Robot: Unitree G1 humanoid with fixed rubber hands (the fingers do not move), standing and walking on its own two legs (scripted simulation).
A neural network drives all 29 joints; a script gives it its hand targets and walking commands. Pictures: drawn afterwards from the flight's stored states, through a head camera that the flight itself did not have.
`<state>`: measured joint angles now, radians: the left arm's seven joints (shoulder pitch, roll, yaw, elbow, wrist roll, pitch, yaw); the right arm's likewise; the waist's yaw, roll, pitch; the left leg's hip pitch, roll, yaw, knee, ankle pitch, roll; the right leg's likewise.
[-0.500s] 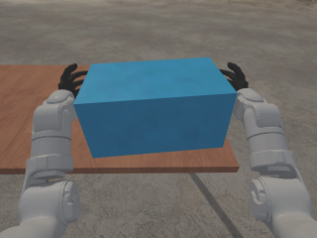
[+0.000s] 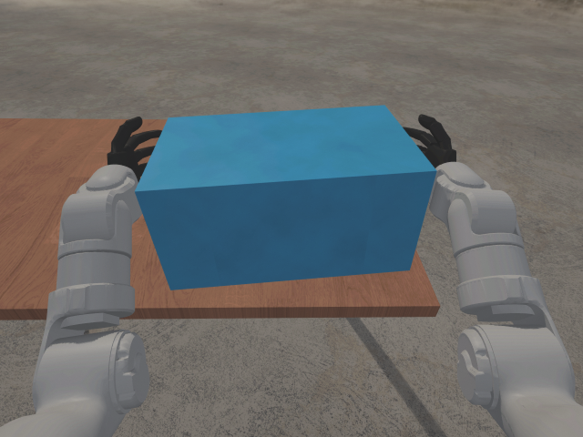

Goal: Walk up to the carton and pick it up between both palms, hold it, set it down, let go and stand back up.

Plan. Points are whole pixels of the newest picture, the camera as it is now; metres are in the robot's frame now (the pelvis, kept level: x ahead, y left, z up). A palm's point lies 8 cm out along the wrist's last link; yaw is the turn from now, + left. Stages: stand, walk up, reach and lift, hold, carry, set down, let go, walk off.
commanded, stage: hold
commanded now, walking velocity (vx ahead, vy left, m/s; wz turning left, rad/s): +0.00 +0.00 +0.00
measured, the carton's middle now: (284, 191) +0.38 +0.00 +0.20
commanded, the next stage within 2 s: none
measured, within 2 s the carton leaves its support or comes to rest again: neither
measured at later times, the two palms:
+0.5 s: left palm (126, 175) +0.37 +0.21 +0.23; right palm (437, 171) +0.37 -0.20 +0.24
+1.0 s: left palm (126, 176) +0.37 +0.21 +0.23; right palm (437, 171) +0.37 -0.20 +0.24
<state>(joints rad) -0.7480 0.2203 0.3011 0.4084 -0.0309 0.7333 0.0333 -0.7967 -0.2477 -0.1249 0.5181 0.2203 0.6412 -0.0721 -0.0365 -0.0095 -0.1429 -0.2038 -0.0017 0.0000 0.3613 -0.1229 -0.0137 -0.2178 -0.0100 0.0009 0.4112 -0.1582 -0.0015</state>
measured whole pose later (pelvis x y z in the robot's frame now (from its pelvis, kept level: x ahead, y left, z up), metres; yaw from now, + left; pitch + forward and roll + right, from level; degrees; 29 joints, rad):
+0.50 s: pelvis +0.00 +0.00 +0.00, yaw +0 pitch -2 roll +1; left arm -0.75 0.22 0.30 0.41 -0.03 0.73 0.03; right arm -0.80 -0.25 -0.12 0.52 0.22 0.64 -0.07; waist -0.04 -0.01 -0.14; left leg -0.20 0.00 0.00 0.36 -0.12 -0.01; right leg -0.22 -0.01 0.00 0.41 -0.16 0.00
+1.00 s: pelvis +0.00 +0.00 +0.00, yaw +0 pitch -2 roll +1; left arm -0.74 0.22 0.30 0.41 -0.03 0.73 0.03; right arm -0.80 -0.25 -0.12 0.52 0.22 0.64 -0.07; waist -0.04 -0.01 -0.15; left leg -0.20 0.00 0.00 0.36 -0.12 -0.01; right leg -0.22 -0.01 0.00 0.41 -0.16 0.00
